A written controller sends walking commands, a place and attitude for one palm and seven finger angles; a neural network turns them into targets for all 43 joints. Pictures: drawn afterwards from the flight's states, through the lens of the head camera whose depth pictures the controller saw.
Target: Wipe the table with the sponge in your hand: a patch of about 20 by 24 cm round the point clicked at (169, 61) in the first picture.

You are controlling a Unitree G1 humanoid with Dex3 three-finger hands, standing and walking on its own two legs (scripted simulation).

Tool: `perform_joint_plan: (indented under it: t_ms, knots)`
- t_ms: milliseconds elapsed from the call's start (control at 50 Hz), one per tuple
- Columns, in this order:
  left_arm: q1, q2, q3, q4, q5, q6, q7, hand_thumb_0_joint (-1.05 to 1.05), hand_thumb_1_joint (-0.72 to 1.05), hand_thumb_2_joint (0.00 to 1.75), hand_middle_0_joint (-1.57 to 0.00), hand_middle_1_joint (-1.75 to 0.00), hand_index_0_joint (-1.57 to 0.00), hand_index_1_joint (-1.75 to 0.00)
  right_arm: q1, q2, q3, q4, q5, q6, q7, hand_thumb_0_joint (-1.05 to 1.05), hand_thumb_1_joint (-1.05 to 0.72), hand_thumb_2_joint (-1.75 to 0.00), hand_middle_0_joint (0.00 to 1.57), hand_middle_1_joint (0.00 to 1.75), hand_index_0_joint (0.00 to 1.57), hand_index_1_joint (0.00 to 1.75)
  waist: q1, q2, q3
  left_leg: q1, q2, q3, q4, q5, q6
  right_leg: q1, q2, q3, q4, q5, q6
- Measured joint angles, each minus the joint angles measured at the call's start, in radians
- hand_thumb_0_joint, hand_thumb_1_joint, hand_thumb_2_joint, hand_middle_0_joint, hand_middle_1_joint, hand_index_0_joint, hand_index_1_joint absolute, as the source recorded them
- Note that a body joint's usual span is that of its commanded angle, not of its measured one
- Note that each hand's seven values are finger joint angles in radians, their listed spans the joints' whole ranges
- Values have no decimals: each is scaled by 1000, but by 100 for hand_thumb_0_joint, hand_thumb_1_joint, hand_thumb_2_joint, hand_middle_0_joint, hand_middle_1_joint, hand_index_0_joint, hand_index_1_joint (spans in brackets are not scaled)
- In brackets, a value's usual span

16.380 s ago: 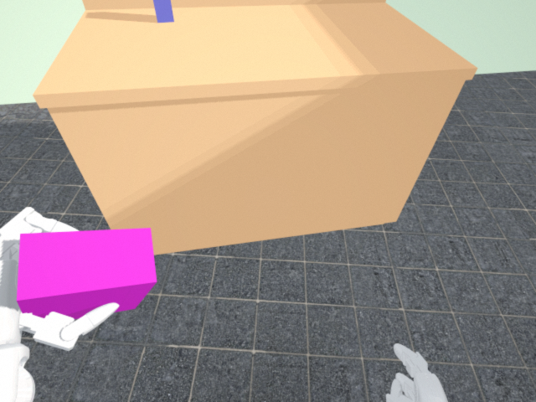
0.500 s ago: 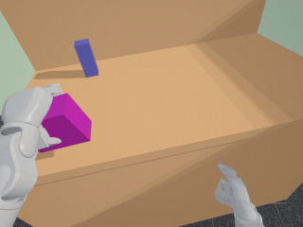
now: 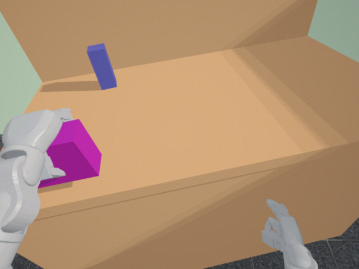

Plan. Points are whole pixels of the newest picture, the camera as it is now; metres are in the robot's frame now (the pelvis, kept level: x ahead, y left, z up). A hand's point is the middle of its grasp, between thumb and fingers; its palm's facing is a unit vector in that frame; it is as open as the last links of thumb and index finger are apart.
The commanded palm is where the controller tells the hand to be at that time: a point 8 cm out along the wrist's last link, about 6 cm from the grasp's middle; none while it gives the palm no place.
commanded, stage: move the sponge above the wiping area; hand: left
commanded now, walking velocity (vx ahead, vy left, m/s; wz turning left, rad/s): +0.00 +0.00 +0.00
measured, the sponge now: (62, 160) +0.25 +0.31 +0.15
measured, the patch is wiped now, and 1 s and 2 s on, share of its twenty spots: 0.00 0.00 0.00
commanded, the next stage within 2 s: lower the sponge onto the table in 1.66 s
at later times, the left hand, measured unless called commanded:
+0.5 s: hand (61, 145) +0.27 +0.31 +0.17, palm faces +0.08 -0.03 -1.00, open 10.4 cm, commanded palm +0.23 +0.31 +0.25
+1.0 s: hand (56, 144) +0.26 +0.31 +0.19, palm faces +0.09 -0.02 -1.00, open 10.4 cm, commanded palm +0.22 +0.31 +0.26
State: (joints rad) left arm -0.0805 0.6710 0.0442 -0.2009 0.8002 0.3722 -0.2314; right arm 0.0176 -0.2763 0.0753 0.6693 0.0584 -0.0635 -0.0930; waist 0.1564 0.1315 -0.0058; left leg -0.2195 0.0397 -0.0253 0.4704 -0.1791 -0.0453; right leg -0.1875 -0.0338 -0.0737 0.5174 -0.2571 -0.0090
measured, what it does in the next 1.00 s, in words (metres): stands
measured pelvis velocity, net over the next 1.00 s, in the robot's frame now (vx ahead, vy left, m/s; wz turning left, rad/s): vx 0.01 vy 0.01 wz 0.01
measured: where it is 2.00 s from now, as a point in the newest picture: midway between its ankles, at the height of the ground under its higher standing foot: outside the picture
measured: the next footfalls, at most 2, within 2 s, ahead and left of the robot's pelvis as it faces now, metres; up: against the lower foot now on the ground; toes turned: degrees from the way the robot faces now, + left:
none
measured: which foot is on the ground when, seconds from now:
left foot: down 0.00-1.00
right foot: down 0.00-1.00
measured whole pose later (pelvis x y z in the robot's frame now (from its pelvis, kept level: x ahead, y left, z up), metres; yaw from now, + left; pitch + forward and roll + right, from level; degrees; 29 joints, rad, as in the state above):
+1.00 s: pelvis +0.01 +0.01 +0.00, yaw +0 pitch -3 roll +0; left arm -0.08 0.66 0.03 -0.20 0.82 0.33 -0.21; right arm 0.02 -0.26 0.08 0.66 0.05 -0.06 -0.09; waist 0.17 0.12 0.00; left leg -0.21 0.03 -0.03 0.46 -0.19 -0.04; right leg -0.16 -0.04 -0.08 0.48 -0.26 0.00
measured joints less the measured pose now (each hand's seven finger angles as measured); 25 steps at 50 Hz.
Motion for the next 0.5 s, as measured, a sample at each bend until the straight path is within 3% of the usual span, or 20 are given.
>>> perform_joint_plan:
  t_ms: [140, 240, 360, 500]
  knots:
    - [6, -5, 1, 3, -2, -56, 22, -1, -52, 102, -69, -135, -71, -135, 9, 12, -2, 7, -6, -13, -4, 2, -90, -90, 20, 30, 20, 30, 0, -8, 10, 8, -1, 3, -4, -1, 2, 10, -1, 3, -11, 4, 2]
    - [-9, -10, 5, 27, -1, -44, 47, -1, -52, 102, -69, -135, -71, -135, 5, 18, 1, 13, -5, -8, 0, 2, -90, -90, 20, 30, 20, 30, 0, -10, 10, 11, -3, 7, -8, -1, 5, 13, -2, 7, -19, 7, 6]
    - [-43, -26, -15, 68, 24, -11, 33, -1, -52, 102, -69, -135, -71, -135, 0, 17, 5, 10, -3, -5, -1, 2, -90, -90, 20, 30, 20, 30, -2, -13, 8, 4, -10, 5, -13, 3, 11, 8, -10, 5, -23, 9, 11]
    - [-46, -34, -42, 71, 36, -50, 29, -1, -52, 102, -69, -135, -71, -135, 1, 24, 6, 1, -8, -12, -1, 2, -90, -90, 20, 30, 20, 30, -4, -19, 12, 5, -14, 4, -16, 0, 14, 13, -13, 3, -32, 10, 13]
